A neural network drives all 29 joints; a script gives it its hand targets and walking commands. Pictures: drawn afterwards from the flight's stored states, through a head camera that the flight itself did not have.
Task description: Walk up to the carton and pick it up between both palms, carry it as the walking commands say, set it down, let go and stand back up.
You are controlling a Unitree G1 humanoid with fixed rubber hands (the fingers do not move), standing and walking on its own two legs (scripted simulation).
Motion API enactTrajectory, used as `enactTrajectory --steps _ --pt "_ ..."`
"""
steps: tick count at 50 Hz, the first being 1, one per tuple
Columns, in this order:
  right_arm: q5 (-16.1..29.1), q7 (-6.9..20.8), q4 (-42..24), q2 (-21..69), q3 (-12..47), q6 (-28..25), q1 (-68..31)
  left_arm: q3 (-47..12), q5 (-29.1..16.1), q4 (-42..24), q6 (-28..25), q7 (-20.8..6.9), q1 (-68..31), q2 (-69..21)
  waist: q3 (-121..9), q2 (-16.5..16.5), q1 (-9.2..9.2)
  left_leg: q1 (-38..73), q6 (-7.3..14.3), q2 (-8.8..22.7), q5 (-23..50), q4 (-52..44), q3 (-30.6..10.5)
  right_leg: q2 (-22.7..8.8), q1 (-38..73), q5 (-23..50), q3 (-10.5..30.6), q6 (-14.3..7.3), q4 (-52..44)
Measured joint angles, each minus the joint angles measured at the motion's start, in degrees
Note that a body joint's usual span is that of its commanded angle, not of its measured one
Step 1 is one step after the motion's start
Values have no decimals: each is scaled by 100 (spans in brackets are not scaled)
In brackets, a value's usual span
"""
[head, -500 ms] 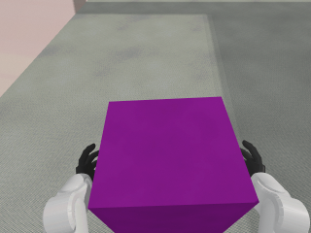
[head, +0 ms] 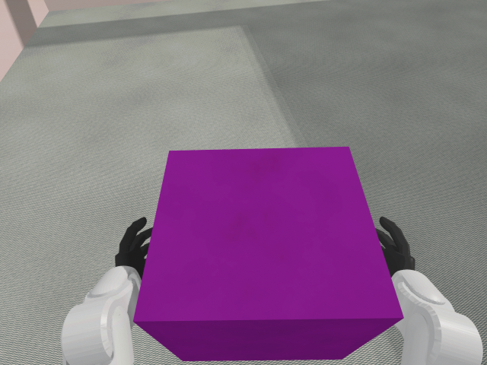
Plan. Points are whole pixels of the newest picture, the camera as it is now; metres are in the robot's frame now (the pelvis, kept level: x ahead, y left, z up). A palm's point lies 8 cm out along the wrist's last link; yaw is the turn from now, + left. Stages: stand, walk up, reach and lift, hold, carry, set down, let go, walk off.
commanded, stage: carry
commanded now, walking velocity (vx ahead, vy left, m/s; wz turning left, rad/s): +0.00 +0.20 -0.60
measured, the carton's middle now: (260, 261) +0.28 +0.00 +0.03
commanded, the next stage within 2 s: none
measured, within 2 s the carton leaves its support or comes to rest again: neither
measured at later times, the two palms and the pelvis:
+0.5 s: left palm (96, 288) +0.21 +0.22 +0.08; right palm (379, 315) +0.17 -0.14 +0.10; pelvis -0.03 +0.07 +0.01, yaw -7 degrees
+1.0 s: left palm (97, 293) +0.20 +0.21 +0.09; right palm (390, 327) +0.16 -0.15 +0.10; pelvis -0.05 +0.06 +0.02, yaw -6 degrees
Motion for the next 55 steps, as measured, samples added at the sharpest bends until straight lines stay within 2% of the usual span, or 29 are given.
enactTrajectory --steps 2,5,8,9,11,13,15,18,21,37,55 --pt "36 -24 77 -124 -4 79 12 6 81 157 -35 -2 36 -136 78 44 -109 -300 -153 -133 -448 807 -418 -5 -37 23 122 43 45" --pt "124 -58 24 -76 -72 182 5 -49 89 43 -81 -1 234 -151 240 3 -303 -508 -231 -199 -340 1284 -817 -28 6 178 329 136 -104" --pt "217 -61 -90 55 -136 118 20 -30 57 -192 -109 -3 321 -155 289 -113 -406 -348 -251 -160 -127 539 -1015 -67 -45 298 501 238 -177" --pt "240 -57 -124 67 -142 89 24 -31 52 -253 -117 -4 326 -156 281 -158 -417 -199 -247 -143 100 91 -1017 -84 -74 308 550 283 -154" --pt "252 -32 -148 53 -138 40 13 -51 64 -303 -135 -6 303 -141 246 -215 -442 127 -242 -103 1011 -819 -949 -116 -143 253 595 385 1" --pt "202 -30 -22 109 -74 -22 14 -44 59 -267 -105 -10 302 -21 174 -443 -316 178 -204 -177 942 -793 -747 -238 -244 -63 697 367 226" --pt "133 -30 133 173 -32 -21 5 -38 71 -226 -3 -4 305 86 102 -493 -182 221 -164 -131 797 -771 -639 -263 -210 -415 593 384 231" --pt "36 -22 190 178 27 -14 24 16 50 -162 103 2 237 104 55 -553 -33 304 -144 -123 836 -860 -578 -304 -8 448 506 430 -227" --pt "-35 24 198 135 -13 50 60 -48 79 -16 124 11 191 90 -16 -514 48 352 -127 -136 916 -958 -599 -309 107 647 468 492 -442" --pt "-80 21 221 78 -89 211 -37 15 125 179 181 23 17 -32 -54 -321 -140 490 -93 -214 1305 -1414 -626 -343 265 942 407 484 -861" --pt "-105 -12 256 116 -97 262 -123 70 96 205 191 32 -15 -26 64 -231 -64 461 -153 -171 1416 -1538 -677 -287 227 999 351 402 -931"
